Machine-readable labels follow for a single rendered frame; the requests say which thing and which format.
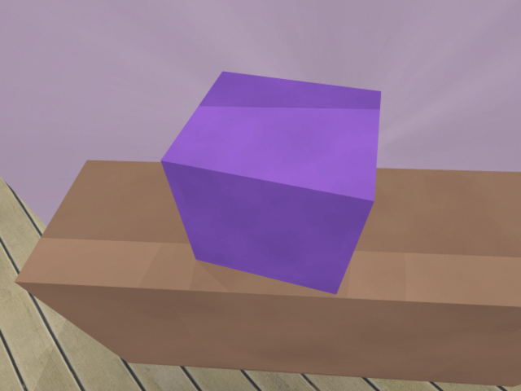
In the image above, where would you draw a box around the carton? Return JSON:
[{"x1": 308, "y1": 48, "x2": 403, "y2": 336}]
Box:
[{"x1": 161, "y1": 72, "x2": 381, "y2": 294}]

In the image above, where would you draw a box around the pedestal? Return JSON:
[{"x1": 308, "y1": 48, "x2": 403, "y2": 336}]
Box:
[{"x1": 15, "y1": 160, "x2": 521, "y2": 387}]

